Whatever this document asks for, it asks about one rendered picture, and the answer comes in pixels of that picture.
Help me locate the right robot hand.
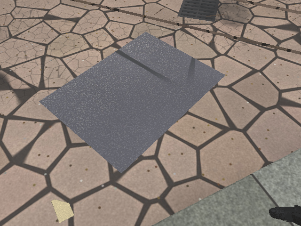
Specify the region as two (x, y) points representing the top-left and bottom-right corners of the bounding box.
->
(269, 205), (301, 226)

